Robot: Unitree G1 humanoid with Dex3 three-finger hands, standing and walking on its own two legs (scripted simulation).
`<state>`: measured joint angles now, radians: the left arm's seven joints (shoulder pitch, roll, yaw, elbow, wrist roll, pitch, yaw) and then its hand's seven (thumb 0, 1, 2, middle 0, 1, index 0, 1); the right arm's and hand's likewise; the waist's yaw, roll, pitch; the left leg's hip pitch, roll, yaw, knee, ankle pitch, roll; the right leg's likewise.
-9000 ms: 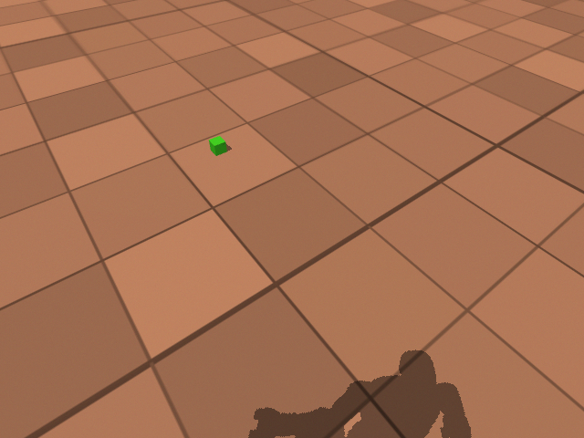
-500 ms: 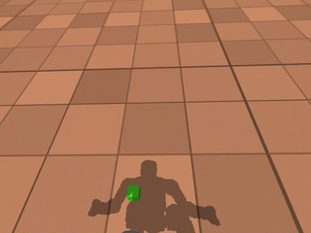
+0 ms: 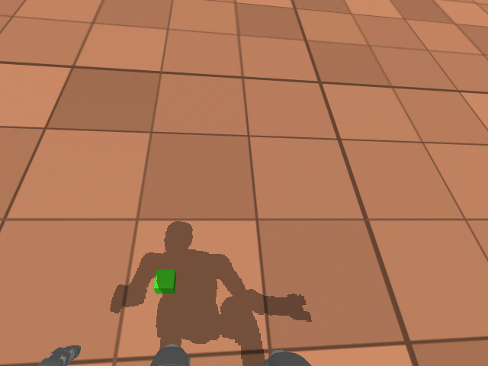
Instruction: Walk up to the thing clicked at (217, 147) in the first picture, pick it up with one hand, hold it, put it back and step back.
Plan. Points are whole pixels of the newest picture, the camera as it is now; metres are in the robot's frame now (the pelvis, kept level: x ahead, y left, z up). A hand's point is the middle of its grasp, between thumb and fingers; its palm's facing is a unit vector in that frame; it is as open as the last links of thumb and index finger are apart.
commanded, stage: stand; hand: left
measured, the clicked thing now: (165, 281) +0.46 +0.22 -0.70
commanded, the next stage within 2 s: none
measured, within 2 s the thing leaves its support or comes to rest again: neither
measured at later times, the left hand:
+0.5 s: hand out of the picture +0.09 +0.27 -0.11, palm faces +0.00 -0.93 -0.36, open 7.4 cm
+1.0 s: hand out of the picture +0.09 +0.24 -0.12, palm faces -0.01 -0.94 -0.34, open 7.4 cm
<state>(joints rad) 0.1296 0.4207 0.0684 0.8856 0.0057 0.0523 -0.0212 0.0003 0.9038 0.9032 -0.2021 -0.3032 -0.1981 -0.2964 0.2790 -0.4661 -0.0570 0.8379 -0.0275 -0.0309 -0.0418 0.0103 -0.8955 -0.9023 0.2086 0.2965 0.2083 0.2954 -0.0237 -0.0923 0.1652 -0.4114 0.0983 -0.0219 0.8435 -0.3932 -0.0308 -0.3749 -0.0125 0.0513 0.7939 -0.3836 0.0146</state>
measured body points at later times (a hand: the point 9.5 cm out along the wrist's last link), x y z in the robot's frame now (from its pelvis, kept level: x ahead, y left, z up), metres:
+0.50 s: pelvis +0.00 +0.00 +0.04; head +0.01 +0.01 +0.49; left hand +0.09 +0.32 -0.09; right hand +0.08 -0.29 -0.09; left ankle +0.02 +0.12 -0.70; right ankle +0.03 -0.16 -0.70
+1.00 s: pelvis +0.01 -0.01 +0.04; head +0.03 -0.01 +0.49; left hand +0.09 +0.29 -0.09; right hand +0.10 -0.31 -0.09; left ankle +0.02 +0.12 -0.70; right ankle +0.03 -0.16 -0.70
